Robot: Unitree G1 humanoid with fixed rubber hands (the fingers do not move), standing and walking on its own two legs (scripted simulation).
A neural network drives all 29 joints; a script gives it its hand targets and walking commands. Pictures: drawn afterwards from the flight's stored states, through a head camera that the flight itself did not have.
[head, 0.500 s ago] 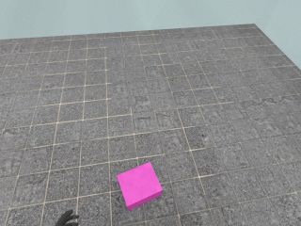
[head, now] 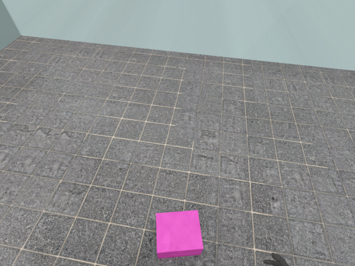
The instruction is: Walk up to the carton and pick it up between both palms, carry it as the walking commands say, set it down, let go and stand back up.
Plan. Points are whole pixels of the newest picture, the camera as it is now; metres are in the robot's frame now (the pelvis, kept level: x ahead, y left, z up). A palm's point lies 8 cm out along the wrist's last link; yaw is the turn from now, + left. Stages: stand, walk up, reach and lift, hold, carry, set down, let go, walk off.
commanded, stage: walk up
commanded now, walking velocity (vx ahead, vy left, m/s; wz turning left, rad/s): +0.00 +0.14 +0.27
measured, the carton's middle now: (178, 234) +0.38 +0.02 -0.70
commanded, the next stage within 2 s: none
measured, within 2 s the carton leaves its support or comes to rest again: neither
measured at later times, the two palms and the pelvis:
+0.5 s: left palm out of the picture +0.02 +0.30 -0.14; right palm out of the picture +0.07 -0.19 -0.11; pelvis +0.00 +0.05 +0.01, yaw +3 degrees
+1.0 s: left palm out of the picture +0.02 +0.19 -0.11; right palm out of the picture +0.02 -0.28 -0.14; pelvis -0.01 -0.03 +0.01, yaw +3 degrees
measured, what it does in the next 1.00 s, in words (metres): steps on the spot: left foot, then right foot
